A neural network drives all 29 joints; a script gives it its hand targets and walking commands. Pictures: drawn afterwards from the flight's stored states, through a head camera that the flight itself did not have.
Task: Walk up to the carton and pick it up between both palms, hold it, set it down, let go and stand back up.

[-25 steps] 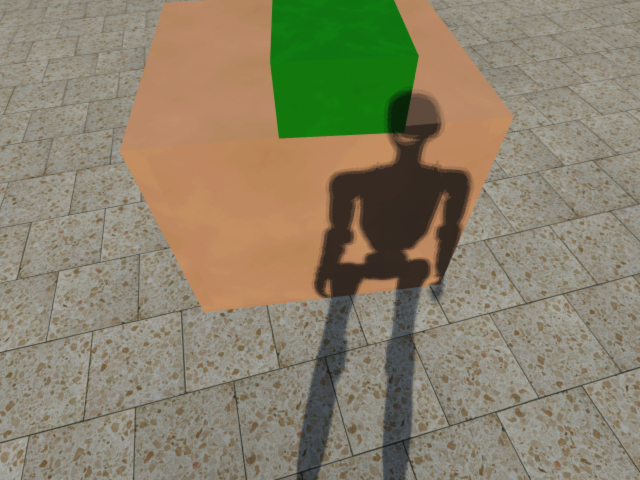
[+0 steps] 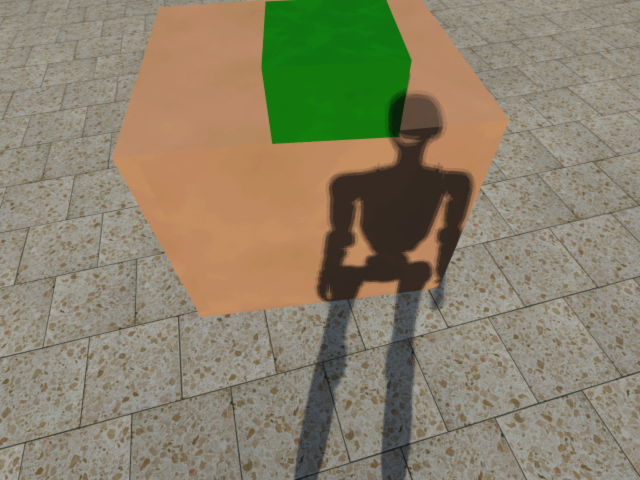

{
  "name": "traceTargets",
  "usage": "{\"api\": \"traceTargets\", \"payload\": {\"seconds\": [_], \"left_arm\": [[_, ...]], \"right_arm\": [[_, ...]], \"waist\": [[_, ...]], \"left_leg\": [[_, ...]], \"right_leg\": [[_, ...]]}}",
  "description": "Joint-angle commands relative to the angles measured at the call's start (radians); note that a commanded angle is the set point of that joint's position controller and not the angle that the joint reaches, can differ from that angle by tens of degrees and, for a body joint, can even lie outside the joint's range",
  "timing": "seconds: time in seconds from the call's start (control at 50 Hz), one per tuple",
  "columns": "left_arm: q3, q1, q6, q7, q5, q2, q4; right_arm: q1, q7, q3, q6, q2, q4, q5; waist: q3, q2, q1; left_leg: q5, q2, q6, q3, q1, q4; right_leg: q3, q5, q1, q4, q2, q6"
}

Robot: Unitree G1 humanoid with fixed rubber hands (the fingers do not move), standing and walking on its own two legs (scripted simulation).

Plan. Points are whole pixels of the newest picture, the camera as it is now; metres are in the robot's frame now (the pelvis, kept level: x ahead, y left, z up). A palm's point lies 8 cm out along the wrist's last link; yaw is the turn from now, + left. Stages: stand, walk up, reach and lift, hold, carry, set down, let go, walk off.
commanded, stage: stand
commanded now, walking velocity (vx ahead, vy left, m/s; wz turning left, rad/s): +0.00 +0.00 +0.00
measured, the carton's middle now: (330, 67) +0.91 +0.01 +0.03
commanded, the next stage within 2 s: none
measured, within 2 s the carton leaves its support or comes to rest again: neither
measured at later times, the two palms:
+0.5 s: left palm out of the picture -0.03 +0.19 -0.15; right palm out of the picture -0.03 -0.22 -0.15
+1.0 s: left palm out of the picture -0.03 +0.18 -0.15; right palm out of the picture -0.05 -0.21 -0.15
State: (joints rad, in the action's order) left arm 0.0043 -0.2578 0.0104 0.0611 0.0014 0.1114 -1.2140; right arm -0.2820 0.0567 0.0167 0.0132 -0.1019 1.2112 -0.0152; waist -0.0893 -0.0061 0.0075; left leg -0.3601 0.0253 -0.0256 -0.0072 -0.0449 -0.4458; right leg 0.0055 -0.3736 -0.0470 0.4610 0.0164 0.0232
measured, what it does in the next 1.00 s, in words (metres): stands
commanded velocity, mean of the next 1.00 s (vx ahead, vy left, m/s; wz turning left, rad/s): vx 0.00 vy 0.00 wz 0.00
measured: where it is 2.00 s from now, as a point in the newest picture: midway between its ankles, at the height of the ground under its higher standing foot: outside the picture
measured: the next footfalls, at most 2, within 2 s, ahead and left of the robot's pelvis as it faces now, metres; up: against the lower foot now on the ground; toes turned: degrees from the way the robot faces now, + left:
none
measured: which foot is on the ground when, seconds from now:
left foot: down 0.00-1.00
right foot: down 0.00-1.00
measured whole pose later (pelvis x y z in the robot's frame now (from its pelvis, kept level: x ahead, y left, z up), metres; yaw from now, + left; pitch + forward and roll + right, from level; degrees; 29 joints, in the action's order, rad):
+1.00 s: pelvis +0.00 -0.02 +0.00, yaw -1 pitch -2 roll +0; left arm -0.02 -0.28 0.02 0.06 0.00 0.11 -1.20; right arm -0.29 0.06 0.01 0.00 -0.09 1.21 -0.01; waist -0.08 0.01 0.01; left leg -0.37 0.06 -0.06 -0.01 -0.06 -0.46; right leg 0.01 -0.37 -0.06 0.46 0.05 0.05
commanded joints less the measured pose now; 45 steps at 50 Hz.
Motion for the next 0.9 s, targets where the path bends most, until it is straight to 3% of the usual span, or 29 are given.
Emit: {"api": "traceTargets", "payload": {"seconds": [0.0,0.06,0.08,0.1,0.16,0.18,0.24,0.28,0.3,0.34,0.36,0.4,0.44,0.46,0.48,0.58,0.6,0.64,0.66,0.68,0.7,0.72,0.74,0.76,0.78,0.8,0.82,0.86,0.88], "left_arm": [[0.015,-0.108,0.012,0.008,0.003,0.096,0.002],[0.012,-0.138,0.011,0.0,0.002,0.092,-0.014],[0.001,-0.135,0.007,0.003,0.0,0.064,-0.016],[0.0,-0.091,0.008,0.003,0.001,0.056,-0.004],[-0.003,-0.092,0.002,-0.004,-0.008,0.056,-0.003],[-0.003,-0.088,0.005,0.0,-0.007,0.076,0.003],[0.011,-0.123,0.007,-0.001,-0.003,0.111,-0.02],[-0.001,-0.139,0.009,0.002,-0.002,0.088,-0.014],[-0.006,-0.149,0.01,-0.001,-0.002,0.06,-0.018],[-0.002,-0.145,0.008,-0.002,-0.004,0.07,-0.033],[0.002,-0.125,0.012,0.003,0.0,0.082,-0.023],[0.011,-0.111,0.019,-0.002,-0.004,0.112,-0.009],[0.001,-0.071,0.021,-0.009,-0.004,0.089,0.002],[0.001,-0.107,0.02,-0.007,-0.002,0.092,-0.003],[-0.011,-0.129,0.015,-0.004,0.001,0.061,-0.01],[-0.013,-0.151,0.016,-0.002,-0.002,0.065,0.01],[-0.011,-0.14,0.017,0.0,-0.002,0.069,-0.001],[-0.005,-0.178,0.021,-0.001,0.001,0.088,-0.002],[-0.001,-0.146,0.022,-0.004,-0.002,0.118,0.003],[0.003,-0.177,0.033,0.004,-0.002,0.111,-0.009],[0.002,-0.188,0.032,0.003,-0.004,0.117,-0.005],[-0.004,-0.152,0.029,0.007,0.007,0.101,-0.006],[-0.007,-0.155,0.027,0.006,0.004,0.087,0.009],[-0.003,-0.163,0.024,0.001,0.0,0.101,0.007],[0.006,-0.1,0.024,0.007,0.007,0.117,0.021],[0.006,-0.104,0.023,0.006,0.003,0.113,0.033],[0.001,-0.159,0.02,0.004,-0.003,0.079,0.01],[-0.017,-0.17,0.015,0.004,-0.002,0.032,-0.009],[-0.014,-0.162,0.008,0.005,-0.003,0.054,-0.003]], "right_arm": [[-0.136,0.007,0.008,-0.001,-0.058,0.02,0.0],[-0.079,-0.001,0.01,0.001,-0.093,-0.019,0.002],[-0.099,0.001,0.008,0.001,-0.068,-0.011,0.004],[-0.095,0.004,0.007,-0.004,-0.069,0.0,0.006],[-0.125,-0.005,0.006,-0.004,-0.073,0.006,0.009],[-0.126,-0.004,0.003,-0.002,-0.05,0.017,0.01],[-0.09,0.002,0.007,0.004,-0.085,-0.001,0.008],[-0.078,0.002,0.02,0.0,-0.119,-0.013,0.008],[-0.091,-0.003,0.012,0.001,-0.09,-0.009,0.006],[-0.111,0.001,0.013,0.011,-0.078,-0.007,0.011],[-0.101,0.006,0.02,0.009,-0.101,-0.003,0.003],[-0.076,0.001,0.022,0.006,-0.099,0.002,0.006],[-0.134,0.002,0.008,-0.011,-0.037,0.023,0.016],[-0.106,0.01,0.014,-0.021,-0.068,0.027,0.011],[-0.134,0.008,0.012,-0.019,-0.043,0.024,0.009],[-0.111,0.005,-0.001,-0.022,-0.048,0.015,0.012],[-0.128,0.005,0.005,-0.021,-0.064,0.021,0.009],[-0.101,0.009,0.01,-0.02,-0.083,0.008,0.009],[-0.097,0.009,0.015,-0.016,-0.103,-0.006,0.007],[-0.083,0.007,0.01,-0.014,-0.093,-0.009,0.007],[-0.122,0.011,0.009,-0.008,-0.085,-0.003,0.014],[-0.14,0.009,0.008,-0.013,-0.068,0.028,0.01],[-0.156,0.016,0.015,-0.013,-0.071,0.016,0.01],[-0.097,0.013,0.012,-0.014,-0.066,0.018,0.008],[-0.119,0.013,0.015,-0.012,-0.084,0.009,0.004],[-0.113,0.011,0.008,-0.011,-0.051,0.013,0.006],[-0.093,0.012,0.012,-0.006,-0.082,0.008,0.003],[-0.128,0.005,0.01,-0.021,-0.047,0.024,0.011],[-0.126,0.01,0.013,-0.017,-0.068,0.006,0.006]], "waist": [[-0.034,0.01,0.005],[-0.018,0.015,-0.013],[-0.012,0.046,-0.001],[-0.044,-0.013,0.0],[-0.019,-0.049,0.009],[-0.013,0.013,0.007],[-0.033,0.035,-0.012],[-0.012,0.025,-0.018],[-0.012,-0.021,-0.014],[0.048,0.04,-0.006],[0.042,0.018,-0.009],[0.04,-0.026,-0.009],[-0.05,-0.004,0.026],[-0.057,0.025,-0.002],[-0.041,0.024,0.014],[-0.048,0.04,-0.005],[-0.037,0.077,0.008],[-0.03,0.057,-0.013],[-0.011,0.045,-0.002],[0.016,0.069,-0.014],[0.052,0.003,0.0],[-0.045,0.018,0.013],[-0.019,0.019,0.018],[-0.03,0.003,-0.01],[-0.064,-0.059,0.022],[-0.043,-0.077,0.009],[-0.03,-0.035,-0.023],[-0.038,0.02,0.004],[-0.047,-0.026,0.004]], "left_leg": [[0.542,0.084,0.039,0.017,-0.057,0.029],[0.569,0.072,0.044,0.01,-0.029,0.011],[0.492,0.07,0.04,0.007,-0.04,0.014],[0.468,0.069,0.031,0.016,-0.057,0.046],[0.502,0.078,0.03,0.021,-0.027,0.061],[0.499,0.081,0.03,0.026,-0.024,0.055],[0.506,0.087,0.03,0.027,-0.051,0.053],[0.398,0.068,0.022,0.007,-0.055,0.051],[0.497,0.084,0.028,0.014,-0.05,0.054],[0.505,0.087,0.029,0.015,-0.006,0.04],[0.517,0.08,0.026,0.001,-0.003,0.028],[0.548,0.091,0.028,0.0,0.007,0.016],[0.474,0.086,0.01,0.001,-0.053,0.03],[0.419,0.072,0.013,-0.004,-0.055,0.018],[0.412,0.082,0.019,0.002,-0.034,0.038],[0.342,0.066,0.006,-0.004,-0.076,0.046],[0.369,0.076,0.005,-0.003,-0.075,0.016],[0.35,0.066,-0.003,-0.026,-0.079,-0.016],[0.402,0.072,0.004,-0.022,-0.06,0.006],[0.416,0.072,0.004,-0.044,-0.066,-0.032],[0.437,0.073,0.006,-0.041,-0.05,-0.022],[0.357,0.067,-0.001,-0.025,-0.09,-0.008],[0.424,0.089,0.011,-0.007,-0.042,0.023],[0.436,0.088,0.017,-0.003,-0.046,0.014],[0.485,0.094,0.017,-0.003,-0.064,0.034],[0.526,0.091,0.021,0.006,-0.066,0.037],[0.543,0.095,0.014,-0.003,-0.042,0.01],[0.379,0.074,-0.001,-0.01,-0.079,0.026],[0.425,0.09,0.003,-0.002,-0.081,0.027]], "right_leg": [[-0.05,0.755,-0.004,-0.029,-0.119,0.028],[-0.052,0.776,-0.023,-0.032,-0.111,0.026],[-0.049,0.778,-0.023,-0.037,-0.113,0.029],[-0.052,0.66,-0.043,-0.051,-0.102,0.027],[-0.056,0.579,-0.043,-0.052,-0.101,0.022],[-0.052,0.615,-0.039,-0.059,-0.099,0.022],[-0.068,0.693,-0.008,-0.05,-0.106,0.022],[-0.086,0.741,0.011,-0.073,-0.118,0.02],[-0.071,0.716,0.026,-0.053,-0.119,0.026],[-0.068,0.716,0.025,-0.05,-0.108,0.032],[-0.077,0.789,0.019,-0.036,-0.121,0.037],[-0.073,0.752,-0.009,-0.048,-0.104,0.038],[-0.063,0.724,-0.038,-0.051,-0.108,0.037],[-0.08,0.757,-0.053,-0.07,-0.114,0.025],[-0.077,0.686,-0.064,-0.073,-0.109,0.033],[-0.092,0.725,-0.027,-0.081,-0.113,0.025],[-0.075,0.809,-0.008,-0.075,-0.115,0.01],[-0.089,0.933,0.0,-0.055,-0.125,0.011],[-0.077,0.885,-0.005,-0.042,-0.112,0.029],[-0.08,1.009,0.045,-0.037,-0.124,0.019],[-0.076,0.956,0.059,-0.029,-0.112,0.038],[-0.087,0.946,-0.005,-0.044,-0.135,0.034],[-0.085,0.83,-0.022,-0.037,-0.116,0.048],[-0.08,0.764,-0.053,-0.058,-0.098,0.04],[-0.072,0.68,-0.062,-0.048,-0.101,0.047],[-0.075,0.623,-0.049,-0.044,-0.094,0.044],[-0.074,0.707,-0.044,-0.048,-0.093,0.026],[-0.084,0.758,-0.025,-0.052,-0.117,0.029],[-0.09,0.707,-0.034,-0.051,-0.108,0.036]]}}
